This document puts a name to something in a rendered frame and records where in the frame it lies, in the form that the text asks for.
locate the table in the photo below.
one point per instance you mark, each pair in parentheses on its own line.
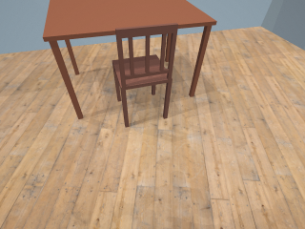
(75,19)

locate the chair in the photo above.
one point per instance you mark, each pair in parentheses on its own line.
(143,71)

